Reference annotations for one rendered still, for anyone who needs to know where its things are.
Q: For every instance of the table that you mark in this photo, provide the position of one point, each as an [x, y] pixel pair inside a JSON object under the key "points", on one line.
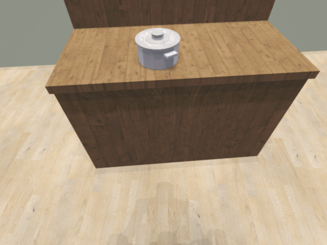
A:
{"points": [[235, 78]]}

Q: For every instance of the lid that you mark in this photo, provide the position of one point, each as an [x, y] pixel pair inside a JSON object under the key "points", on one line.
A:
{"points": [[169, 40]]}

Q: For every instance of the knob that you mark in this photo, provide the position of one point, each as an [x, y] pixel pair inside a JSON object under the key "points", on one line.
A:
{"points": [[157, 34]]}

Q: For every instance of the pot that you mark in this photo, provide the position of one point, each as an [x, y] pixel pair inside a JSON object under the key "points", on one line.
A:
{"points": [[158, 60]]}

